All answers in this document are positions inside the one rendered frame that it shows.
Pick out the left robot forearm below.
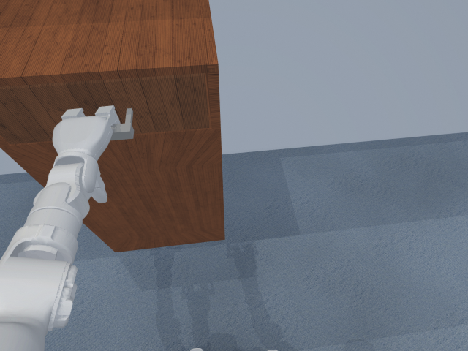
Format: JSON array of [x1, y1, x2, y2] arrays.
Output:
[[0, 151, 99, 270]]

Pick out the handle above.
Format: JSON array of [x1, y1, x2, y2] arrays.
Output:
[[110, 108, 134, 140]]

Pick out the left robot hand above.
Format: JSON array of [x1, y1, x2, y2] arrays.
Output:
[[53, 105, 120, 203]]

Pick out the drawer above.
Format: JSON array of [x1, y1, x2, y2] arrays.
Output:
[[0, 73, 210, 144]]

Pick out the cabinet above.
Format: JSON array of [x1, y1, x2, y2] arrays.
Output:
[[0, 0, 225, 252]]

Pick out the left robot upper arm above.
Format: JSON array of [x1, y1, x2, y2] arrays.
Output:
[[0, 256, 78, 351]]

